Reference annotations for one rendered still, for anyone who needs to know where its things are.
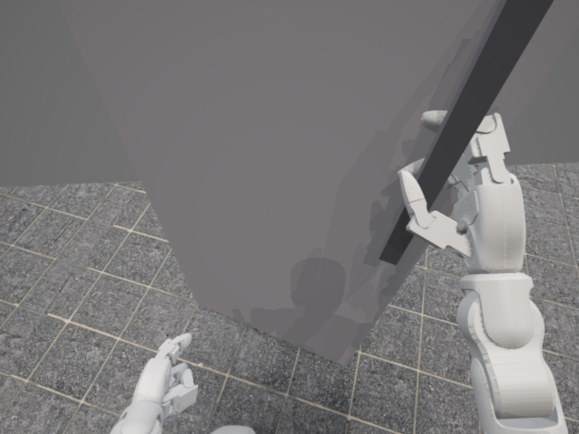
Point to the robot left hand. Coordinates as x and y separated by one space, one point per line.
157 382

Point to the handle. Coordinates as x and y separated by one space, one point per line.
509 32

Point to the robot left forearm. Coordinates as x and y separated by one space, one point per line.
142 417

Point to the robot right forearm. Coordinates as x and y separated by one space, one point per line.
514 388

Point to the fridge door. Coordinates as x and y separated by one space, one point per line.
268 135

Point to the robot right hand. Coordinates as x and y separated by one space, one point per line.
490 204

